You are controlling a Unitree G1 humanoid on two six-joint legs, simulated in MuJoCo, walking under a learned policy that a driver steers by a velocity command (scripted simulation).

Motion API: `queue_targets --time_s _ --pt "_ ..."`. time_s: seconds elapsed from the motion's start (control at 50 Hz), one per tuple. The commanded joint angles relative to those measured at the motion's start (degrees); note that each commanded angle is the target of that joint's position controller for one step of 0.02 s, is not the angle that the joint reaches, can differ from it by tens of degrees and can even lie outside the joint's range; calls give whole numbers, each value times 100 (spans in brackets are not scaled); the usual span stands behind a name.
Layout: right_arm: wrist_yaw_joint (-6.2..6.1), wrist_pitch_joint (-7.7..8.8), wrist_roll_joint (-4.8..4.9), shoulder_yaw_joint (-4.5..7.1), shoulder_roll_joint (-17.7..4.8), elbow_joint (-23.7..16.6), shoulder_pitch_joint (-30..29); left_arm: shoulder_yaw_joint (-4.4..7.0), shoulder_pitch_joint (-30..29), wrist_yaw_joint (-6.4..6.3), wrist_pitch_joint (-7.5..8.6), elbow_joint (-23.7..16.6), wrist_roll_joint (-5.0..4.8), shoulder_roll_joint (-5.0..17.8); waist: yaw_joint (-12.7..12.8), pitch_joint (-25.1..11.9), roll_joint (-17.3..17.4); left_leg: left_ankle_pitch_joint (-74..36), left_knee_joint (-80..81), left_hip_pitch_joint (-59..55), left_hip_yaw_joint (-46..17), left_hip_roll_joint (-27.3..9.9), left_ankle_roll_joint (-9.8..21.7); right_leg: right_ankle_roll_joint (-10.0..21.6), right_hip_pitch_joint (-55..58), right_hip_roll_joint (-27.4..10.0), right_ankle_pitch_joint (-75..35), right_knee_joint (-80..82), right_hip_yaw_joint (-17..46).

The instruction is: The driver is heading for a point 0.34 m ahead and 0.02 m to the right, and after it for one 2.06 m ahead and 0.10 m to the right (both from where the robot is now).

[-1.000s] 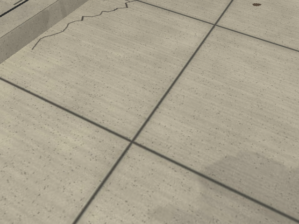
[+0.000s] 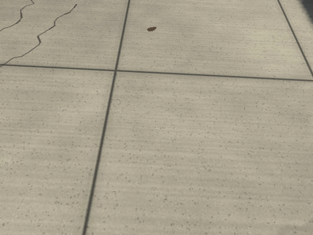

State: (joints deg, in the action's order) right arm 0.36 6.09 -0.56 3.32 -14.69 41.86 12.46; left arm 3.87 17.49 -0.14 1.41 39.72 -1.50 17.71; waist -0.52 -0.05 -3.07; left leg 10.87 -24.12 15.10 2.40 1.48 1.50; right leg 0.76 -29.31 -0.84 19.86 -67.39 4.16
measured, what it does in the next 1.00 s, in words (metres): walks ahead, turning right: right foot, then left foot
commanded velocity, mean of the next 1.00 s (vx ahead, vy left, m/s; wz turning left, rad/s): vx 0.22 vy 0.00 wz -0.30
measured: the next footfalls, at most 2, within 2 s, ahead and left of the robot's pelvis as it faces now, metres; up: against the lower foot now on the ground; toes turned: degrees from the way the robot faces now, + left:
right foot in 0.34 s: +0.33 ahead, -0.17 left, +0.00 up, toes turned -15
left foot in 0.76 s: +0.38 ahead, +0.06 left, +0.00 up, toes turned -16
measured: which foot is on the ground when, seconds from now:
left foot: down 0.00-0.34, up 0.36-0.74, down 0.76-1.00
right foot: up 0.00-0.32, down 0.34-1.00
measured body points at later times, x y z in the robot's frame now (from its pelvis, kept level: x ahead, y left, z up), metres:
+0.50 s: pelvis +0.22 -0.07 -0.01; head +0.27 -0.09 +0.43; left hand +0.46 +0.13 -0.10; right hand +0.25 -0.37 -0.14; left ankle +0.19 +0.11 -0.65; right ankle +0.29 -0.16 -0.74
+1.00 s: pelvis +0.30 -0.05 -0.01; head +0.31 -0.04 +0.44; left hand +0.48 +0.16 -0.13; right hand +0.34 -0.32 -0.13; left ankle +0.34 +0.07 -0.74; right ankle +0.29 -0.16 -0.74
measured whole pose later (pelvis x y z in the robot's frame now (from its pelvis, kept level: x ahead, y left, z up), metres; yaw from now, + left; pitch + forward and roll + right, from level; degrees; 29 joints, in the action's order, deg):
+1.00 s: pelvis +0.30 -0.05 -0.01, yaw -16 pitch +0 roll -1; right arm -1.1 1.4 -0.7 1.1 -12.8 49.9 10.5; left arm 2.0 11.2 -0.5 -0.5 46.4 0.9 12.8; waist 0.0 0.9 -0.5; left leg 16.5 -31.6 14.7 -0.6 -1.7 -1.2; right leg 0.9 -15.4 2.0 14.3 -30.1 1.1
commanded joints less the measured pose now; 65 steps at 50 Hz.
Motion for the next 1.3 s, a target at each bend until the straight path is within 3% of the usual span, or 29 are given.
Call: queue_targets --time_s 0.02,0.08,0.16,0.2,0.24,0.3,0.32,0.34,0.36,0.38,0.4,0.42,0.44,0.46,0.48,0.52,0.58,0.68,0.72,0.74,0.76,0.78,0.8,0.82,0.84,0.92,1.06,1.3 --pt "-7 87 20 174 -676 -141 112 101 -183 43 19 -570 -7 251 -56 66 939 -720 1359 -876 -1301 -1566 898 -82 -1216 -505 -418 86 187" --pt "-24 83 8 235 -870 26 163 71 -472 56 3 -686 26 180 -74 100 764 -1433 1446 -1021 -779 -1640 960 -170 -1458 -561 -976 678 176" --pt "-62 6 38 244 -1015 189 230 14 -1092 187 73 -811 22 73 -289 226 689 -1679 1432 -1171 -5 -1498 772 -94 -1198 -501 -2057 1968 -136" --pt "-74 -40 75 257 -1109 296 406 -15 -1472 264 92 -937 19 16 -428 341 649 -1669 1404 -1343 195 -1559 718 -20 -1097 -443 -2179 2446 -344" --pt "-95 -131 122 272 -1201 352 397 0 -1675 338 99 -1059 37 47 -417 472 663 -2545 1115 -1505 427 -1588 612 74 -914 -318 -1983 2877 -573" --pt "-178 -247 235 337 -1436 364 384 155 -1213 397 94 -1063 113 330 -48 14 965 -4851 -27 -1724 641 -1585 400 372 115 191 -1313 3203 -943" --pt "-199 -275 271 333 -1438 350 323 280 -479 376 98 -884 119 530 377 -351 885 -5002 -903 -1556 711 -1462 285 550 1048 395 -1619 3626 -943" --pt "-195 -249 249 270 -1282 330 376 418 191 271 75 -725 132 816 756 -723 612 -4180 -2104 -843 817 -1191 39 766 2325 354 -2631 4035 -692" --pt "-129 -196 -145 40 -546 126 637 445 454 102 28 -669 173 1303 443 -1338 -915 1126 -4133 958 786 -615 -241 1221 4116 -1134 -5597 3459 1063" --pt "-29 -104 -31 -76 -636 101 1264 365 152 139 99 -1003 305 1463 184 -2783 -1292 3171 -5761 2076 -339 22 -412 2533 5264 -2548 -6039 3811 3592" --pt "6 -122 135 91 -1243 225 738 275 99 187 77 -990 276 975 576 -2793 -176 2569 -5825 2035 -869 -350 -404 2229 4738 -2140 -5700 4013 2760" --pt "-1 -156 223 66 -1162 81 336 186 -196 208 90 -897 193 755 442 -1902 -97 2205 -5449 2303 -683 -552 -377 1943 4046 -1810 -5382 4070 1898" --pt "-76 -210 147 37 -1003 139 200 135 -445 200 94 -836 117 579 260 -1331 326 1889 -4999 2261 -614 -735 -421 1665 3259 -1479 -4921 4236 1491" --pt "-134 -303 115 56 -1011 152 195 102 -662 188 87 -815 119 512 87 -1014 214 1680 -4689 1963 -613 -819 -464 1574 2535 -1325 -4707 4421 1247" --pt "-156 -412 123 75 -1008 217 369 104 -802 189 83 -797 186 555 -93 -897 77 1502 -4564 1447 -575 -811 -489 1523 1869 -1200 -4586 4644 999" --pt "-219 -523 78 53 -818 316 625 113 -981 180 142 -716 267 569 -263 -906 -65 1232 -4157 973 -478 -719 -575 1558 1306 -1094 -4654 4837 659" --pt "-280 -576 18 16 -644 299 409 82 -1079 102 133 -550 261 475 -241 -911 -167 831 -3202 810 -511 -714 -620 1469 1194 -982 -4095 4929 417" --pt "-251 -637 55 9 -647 238 -165 25 -1027 38 10 -275 300 378 43 -590 -381 396 -1792 346 -498 -642 -526 1297 1027 -936 -1344 5177 635" --pt "-214 -608 19 7 -590 266 -128 -37 -1066 52 -21 -169 255 264 -48 -448 -338 200 -982 -69 -383 -529 -403 1123 947 -861 -544 5021 712" --pt "-188 -583 -41 -6 -550 306 -49 -87 -1027 56 -27 -106 230 148 -128 -388 -242 -173 -403 -426 -332 -480 -314 913 847 -714 -240 4893 677" --pt "-179 -554 -117 2 -678 285 -26 -142 -790 60 -7 -1 262 7 -83 -352 -25 -740 -95 -714 -664 -753 -192 611 740 -503 -62 4692 621" --pt "-200 -546 -121 67 -1075 213 -114 -128 -452 69 22 54 333 24 239 -287 649 -1320 -76 -751 -1057 -1208 22 345 611 -77 257 4284 290" --pt "-186 -555 -66 80 -1013 322 -326 -132 -319 49 12 78 300 -79 436 -274 1331 -16 64 -58 -1084 -1180 228 150 1064 200 -6 4234 -148" --pt "-143 -535 -57 13 -679 276 -448 -109 -655 18 -26 82 314 96 239 -100 1190 832 259 431 -1022 -962 154 71 1464 169 -339 4129 -164" --pt "-129 -504 -85 -32 -554 309 -453 -65 -827 -12 -73 62 276 181 181 -36 1075 999 288 577 -904 -846 18 112 1583 121 -496 4085 -136" --pt "-146 -386 -17 -54 -560 465 -253 -52 -774 -58 -148 204 267 114 76 -75 730 149 -26 168 -664 -659 -128 214 1555 -4 -990 4138 22" --pt "-188 -427 16 -71 -515 702 -226 -17 -724 -93 -128 557 200 33 6 -215 370 -562 -219 -171 -560 -560 -57 134 1758 -31 -1699 4054 2" --pt "-187 -489 29 -77 -446 1215 -290 11 -721 -200 -182 1240 170 97 29 -37 323 -583 -56 -264 -448 -415 -51 77 1972 -67 -1794 4163 -27"
Keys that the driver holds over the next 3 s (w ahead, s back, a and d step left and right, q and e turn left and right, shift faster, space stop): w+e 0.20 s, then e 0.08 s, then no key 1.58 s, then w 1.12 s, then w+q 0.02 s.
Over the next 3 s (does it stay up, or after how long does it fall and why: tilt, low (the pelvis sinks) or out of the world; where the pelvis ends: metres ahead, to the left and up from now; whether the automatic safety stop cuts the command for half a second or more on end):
stays up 0.78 -0.15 0.00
